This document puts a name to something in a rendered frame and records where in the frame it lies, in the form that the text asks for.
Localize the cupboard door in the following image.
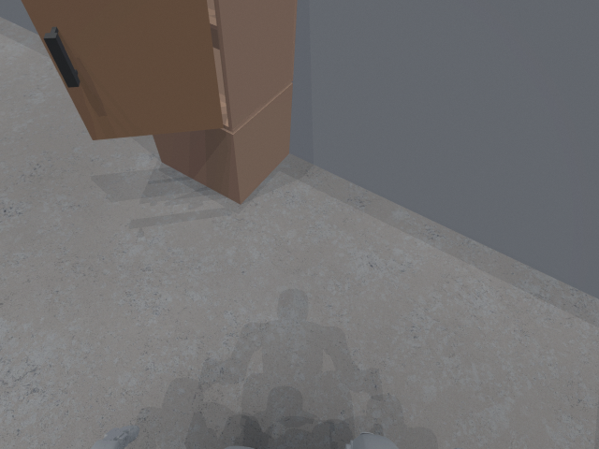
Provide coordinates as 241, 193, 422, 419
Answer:
22, 0, 224, 140

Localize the handle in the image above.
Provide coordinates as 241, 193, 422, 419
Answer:
44, 27, 80, 88

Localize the robot left hand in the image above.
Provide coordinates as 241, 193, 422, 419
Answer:
91, 425, 139, 449

